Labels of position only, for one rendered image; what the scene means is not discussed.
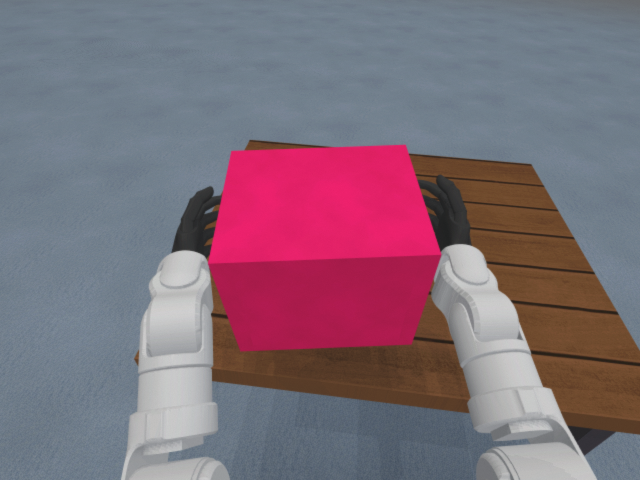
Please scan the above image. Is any table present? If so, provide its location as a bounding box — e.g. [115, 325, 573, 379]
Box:
[134, 140, 640, 456]

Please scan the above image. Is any left robot hand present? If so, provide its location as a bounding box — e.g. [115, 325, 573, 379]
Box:
[171, 186, 222, 259]

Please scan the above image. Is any robot left upper arm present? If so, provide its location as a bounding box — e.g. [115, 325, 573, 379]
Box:
[128, 457, 230, 480]

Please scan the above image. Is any robot right upper arm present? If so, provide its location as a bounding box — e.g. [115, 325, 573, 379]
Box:
[476, 442, 595, 480]

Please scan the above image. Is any carton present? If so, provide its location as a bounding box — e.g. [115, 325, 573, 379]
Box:
[208, 145, 441, 351]

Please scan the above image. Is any robot right forearm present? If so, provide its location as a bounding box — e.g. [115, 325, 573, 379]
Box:
[431, 244, 597, 480]

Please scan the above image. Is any robot left forearm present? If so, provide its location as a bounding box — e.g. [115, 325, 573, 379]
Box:
[121, 250, 218, 480]

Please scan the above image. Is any right robot hand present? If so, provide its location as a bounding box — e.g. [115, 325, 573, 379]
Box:
[417, 175, 472, 252]

